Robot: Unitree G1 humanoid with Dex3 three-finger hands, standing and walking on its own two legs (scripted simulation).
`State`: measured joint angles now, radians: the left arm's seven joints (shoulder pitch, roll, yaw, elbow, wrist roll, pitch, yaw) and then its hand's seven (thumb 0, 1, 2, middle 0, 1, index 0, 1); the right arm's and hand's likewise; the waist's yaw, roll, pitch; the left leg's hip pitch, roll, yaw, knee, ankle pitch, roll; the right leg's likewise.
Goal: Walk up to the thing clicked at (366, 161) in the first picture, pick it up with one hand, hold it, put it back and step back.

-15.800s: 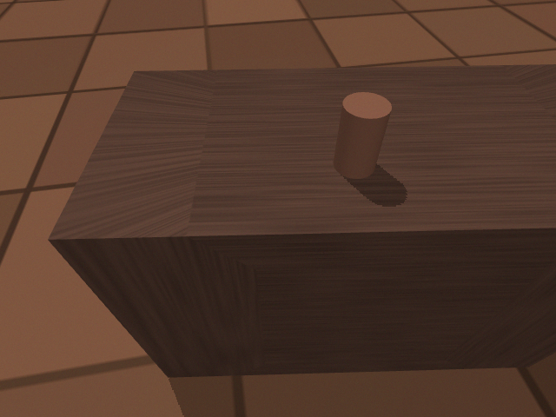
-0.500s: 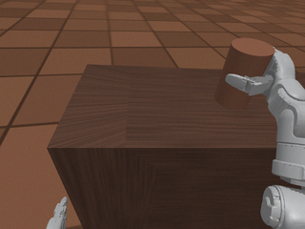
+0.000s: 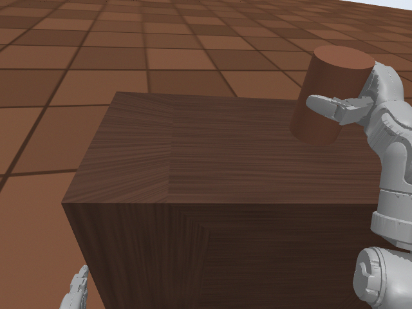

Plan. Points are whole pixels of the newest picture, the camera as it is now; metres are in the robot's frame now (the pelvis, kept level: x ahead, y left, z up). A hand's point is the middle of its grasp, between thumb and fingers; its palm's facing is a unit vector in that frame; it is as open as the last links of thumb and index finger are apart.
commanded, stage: hold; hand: right
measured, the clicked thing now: (326, 97) +0.36 -0.16 +0.31
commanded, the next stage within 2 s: none
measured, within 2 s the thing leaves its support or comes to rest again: neither
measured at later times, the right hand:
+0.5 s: hand (336, 90) +0.35 -0.17 +0.33, palm faces +0.11 +0.99 +0.00, open 11.2 cm
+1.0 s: hand (339, 91) +0.34 -0.17 +0.33, palm faces +0.10 +1.00 +0.00, open 11.2 cm
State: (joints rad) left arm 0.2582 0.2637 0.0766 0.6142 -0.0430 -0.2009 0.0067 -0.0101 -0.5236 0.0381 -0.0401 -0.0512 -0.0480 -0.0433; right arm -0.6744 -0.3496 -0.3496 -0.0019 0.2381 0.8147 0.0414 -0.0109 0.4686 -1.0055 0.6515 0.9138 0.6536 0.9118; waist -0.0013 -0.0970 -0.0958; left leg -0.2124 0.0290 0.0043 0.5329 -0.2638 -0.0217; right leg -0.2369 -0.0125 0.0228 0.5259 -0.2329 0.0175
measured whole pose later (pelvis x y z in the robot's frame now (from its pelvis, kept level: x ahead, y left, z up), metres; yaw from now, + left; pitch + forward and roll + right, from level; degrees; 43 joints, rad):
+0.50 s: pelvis +0.00 +0.00 +0.00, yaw +0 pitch -3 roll +0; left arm 0.25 0.26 0.06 0.63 -0.05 -0.20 0.00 -0.01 -0.52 0.04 -0.04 -0.05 -0.05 -0.04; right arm -0.66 -0.35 -0.36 -0.05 0.25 0.87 0.04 -0.01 0.47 -1.01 0.65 0.92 0.65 0.91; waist 0.00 -0.10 -0.11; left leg -0.20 0.03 0.01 0.53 -0.27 -0.02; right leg -0.23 -0.01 0.03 0.52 -0.24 0.02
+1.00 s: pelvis +0.00 +0.00 +0.00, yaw +0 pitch -4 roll +0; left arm 0.24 0.26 0.06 0.64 -0.05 -0.22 0.00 -0.01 -0.52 0.03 -0.05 -0.06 -0.06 -0.05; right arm -0.66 -0.36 -0.36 -0.06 0.25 0.87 0.05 -0.01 0.47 -1.01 0.65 0.92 0.65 0.92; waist 0.00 -0.10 -0.10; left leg -0.20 0.03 0.01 0.53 -0.26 -0.02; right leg -0.23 -0.01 0.03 0.53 -0.24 0.02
